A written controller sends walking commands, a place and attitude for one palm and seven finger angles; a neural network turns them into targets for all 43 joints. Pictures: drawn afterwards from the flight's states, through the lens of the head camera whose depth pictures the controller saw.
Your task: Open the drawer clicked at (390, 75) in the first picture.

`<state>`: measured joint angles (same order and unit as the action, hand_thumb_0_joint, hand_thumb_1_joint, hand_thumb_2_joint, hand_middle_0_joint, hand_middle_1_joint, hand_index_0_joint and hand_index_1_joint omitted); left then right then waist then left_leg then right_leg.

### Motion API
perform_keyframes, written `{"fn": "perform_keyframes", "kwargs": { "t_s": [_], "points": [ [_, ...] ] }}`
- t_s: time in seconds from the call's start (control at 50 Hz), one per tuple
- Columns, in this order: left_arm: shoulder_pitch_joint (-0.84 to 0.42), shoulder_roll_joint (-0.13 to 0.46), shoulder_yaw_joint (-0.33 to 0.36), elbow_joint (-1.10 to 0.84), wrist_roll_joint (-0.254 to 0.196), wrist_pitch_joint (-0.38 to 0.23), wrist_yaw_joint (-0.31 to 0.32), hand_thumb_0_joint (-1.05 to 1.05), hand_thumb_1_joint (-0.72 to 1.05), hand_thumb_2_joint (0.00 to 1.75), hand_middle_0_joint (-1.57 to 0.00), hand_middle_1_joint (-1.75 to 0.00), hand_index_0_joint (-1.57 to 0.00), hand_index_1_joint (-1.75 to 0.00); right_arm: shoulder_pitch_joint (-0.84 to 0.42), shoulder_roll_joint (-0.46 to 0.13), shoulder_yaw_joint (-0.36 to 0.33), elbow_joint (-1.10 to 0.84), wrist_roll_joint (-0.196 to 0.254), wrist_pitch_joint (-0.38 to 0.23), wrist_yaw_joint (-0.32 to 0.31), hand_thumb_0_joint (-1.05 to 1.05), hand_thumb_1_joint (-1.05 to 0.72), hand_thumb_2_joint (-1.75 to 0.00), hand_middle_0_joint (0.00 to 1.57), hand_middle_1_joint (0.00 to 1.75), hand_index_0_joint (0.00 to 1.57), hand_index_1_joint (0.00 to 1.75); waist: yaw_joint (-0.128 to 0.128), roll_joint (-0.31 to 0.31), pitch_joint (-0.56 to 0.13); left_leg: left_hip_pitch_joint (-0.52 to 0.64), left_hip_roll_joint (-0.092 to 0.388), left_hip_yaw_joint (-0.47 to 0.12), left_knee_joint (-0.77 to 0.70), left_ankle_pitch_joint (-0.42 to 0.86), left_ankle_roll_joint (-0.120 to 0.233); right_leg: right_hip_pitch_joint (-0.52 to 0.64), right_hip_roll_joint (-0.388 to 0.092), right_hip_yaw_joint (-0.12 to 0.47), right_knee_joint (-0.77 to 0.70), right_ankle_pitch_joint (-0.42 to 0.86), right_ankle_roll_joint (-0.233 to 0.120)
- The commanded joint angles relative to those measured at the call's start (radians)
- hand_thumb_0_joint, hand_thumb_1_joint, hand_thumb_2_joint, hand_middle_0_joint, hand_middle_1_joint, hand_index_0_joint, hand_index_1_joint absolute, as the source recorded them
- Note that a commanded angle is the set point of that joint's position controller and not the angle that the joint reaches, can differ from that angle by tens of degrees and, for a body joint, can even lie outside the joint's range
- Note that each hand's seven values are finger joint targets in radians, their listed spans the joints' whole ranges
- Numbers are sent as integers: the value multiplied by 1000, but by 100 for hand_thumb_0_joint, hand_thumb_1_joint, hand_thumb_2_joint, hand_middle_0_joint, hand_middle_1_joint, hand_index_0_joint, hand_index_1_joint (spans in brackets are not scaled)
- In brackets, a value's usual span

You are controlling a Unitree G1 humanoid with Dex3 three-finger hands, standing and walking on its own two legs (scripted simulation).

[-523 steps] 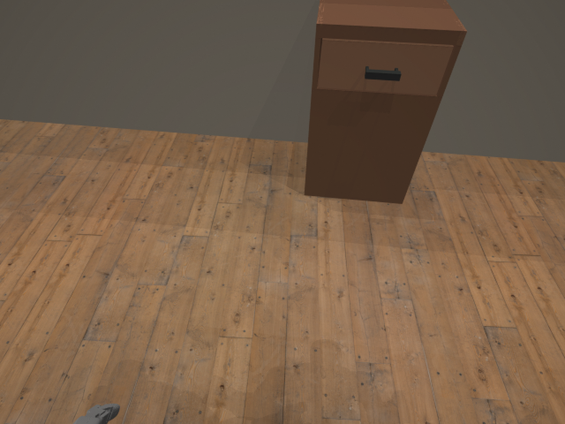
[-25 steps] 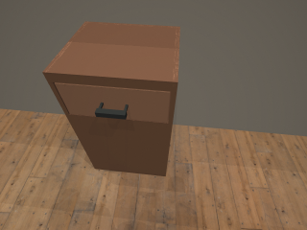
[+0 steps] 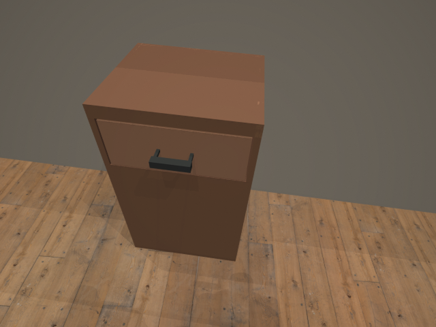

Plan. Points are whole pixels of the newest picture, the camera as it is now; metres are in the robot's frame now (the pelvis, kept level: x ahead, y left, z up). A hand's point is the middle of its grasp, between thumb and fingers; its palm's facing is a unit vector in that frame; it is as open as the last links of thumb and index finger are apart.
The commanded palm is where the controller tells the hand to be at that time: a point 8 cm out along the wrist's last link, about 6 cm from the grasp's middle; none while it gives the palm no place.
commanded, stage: come to a stop and stand still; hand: left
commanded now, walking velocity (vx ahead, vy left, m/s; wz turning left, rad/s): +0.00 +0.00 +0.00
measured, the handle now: (172, 159) +0.58 +0.17 -0.08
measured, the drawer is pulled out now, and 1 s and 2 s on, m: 0.00 0.00 0.00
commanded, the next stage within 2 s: look again from close up in 0.30 s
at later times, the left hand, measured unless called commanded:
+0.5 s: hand out of the picture -0.05 +0.15 -0.17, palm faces +0.05 -0.98 -0.17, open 7.4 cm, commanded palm none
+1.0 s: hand out of the picture -0.02 +0.14 -0.17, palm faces +0.07 -0.99 -0.14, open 7.4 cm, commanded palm none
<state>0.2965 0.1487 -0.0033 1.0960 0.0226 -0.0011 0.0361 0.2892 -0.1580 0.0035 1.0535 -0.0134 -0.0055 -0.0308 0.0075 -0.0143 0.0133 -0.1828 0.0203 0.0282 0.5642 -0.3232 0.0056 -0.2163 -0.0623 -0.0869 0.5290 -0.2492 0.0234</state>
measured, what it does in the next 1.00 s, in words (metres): stands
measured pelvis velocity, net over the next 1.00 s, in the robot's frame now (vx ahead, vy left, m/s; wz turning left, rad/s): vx -0.01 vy -0.02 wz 0.01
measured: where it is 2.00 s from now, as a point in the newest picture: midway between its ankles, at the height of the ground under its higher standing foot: outside the picture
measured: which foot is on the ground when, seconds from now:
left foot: down 0.00-1.00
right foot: down 0.00-1.00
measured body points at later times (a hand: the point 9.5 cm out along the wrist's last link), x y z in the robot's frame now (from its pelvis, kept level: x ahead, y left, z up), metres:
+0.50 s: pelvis -0.01 -0.01 +0.00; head -0.01 -0.01 +0.45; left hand -0.05 +0.20 -0.16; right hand -0.04 -0.22 -0.16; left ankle -0.01 +0.11 -0.73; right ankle +0.02 -0.14 -0.73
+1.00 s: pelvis -0.01 -0.02 +0.00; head -0.01 -0.01 +0.45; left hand -0.03 +0.19 -0.16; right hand -0.02 -0.22 -0.16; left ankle -0.01 +0.11 -0.73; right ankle +0.02 -0.14 -0.73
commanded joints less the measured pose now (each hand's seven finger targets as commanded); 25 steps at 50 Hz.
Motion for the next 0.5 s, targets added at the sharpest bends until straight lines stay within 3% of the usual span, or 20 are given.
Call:
{"fn": "perform_keyframes", "kwargs": {
  "t_s": [0.0,0.02,0.08,0.24,0.3,0.48],
  "points": [
    [66,82,17,-40,-3,-2,-2,0,90,90,-20,-30,-20,-30,60,-103,-15,-51,-3,-12,6,0,-90,-90,20,30,20,30,-3,79,131,-206,89,-113,-254,-81,32,13,-28,56,-89,-11,-43],
    [65,85,17,-43,-1,-1,-3,0,90,90,-20,-30,-20,-30,61,-110,-17,-53,-4,-12,7,0,-90,-90,20,30,20,30,-1,109,138,-224,93,-125,-280,-119,34,19,-24,48,-79,-15,-41],
    [82,78,17,-50,1,-1,-7,0,90,90,-20,-30,-20,-30,55,-120,-18,-64,-5,-11,7,0,-90,-90,20,30,20,30,5,57,134,-246,91,-139,-304,-193,42,31,-20,48,-82,-23,-39],
    [113,76,20,-48,0,-8,-8,0,90,90,-20,-30,-20,-30,89,-104,-16,-45,-4,-9,9,0,-90,-90,20,30,20,30,5,32,112,-228,73,-123,-283,-177,43,17,-33,64,-109,-63,-39],
    [123,72,20,-42,-3,-15,-8,0,90,90,-20,-30,-20,-30,109,-84,-12,-31,-3,-11,9,0,-90,-90,20,30,20,30,-1,-1,89,-183,56,-88,-230,-85,38,-1,-50,87,-136,-68,-44],
    [127,59,20,-19,-8,-25,-4,0,90,90,-20,-30,-20,-30,137,-43,-4,14,1,-16,6,0,-90,-90,20,30,20,30,-5,-21,73,-125,48,-51,-171,76,25,-12,-64,91,-148,-12,-51]
  ]
}}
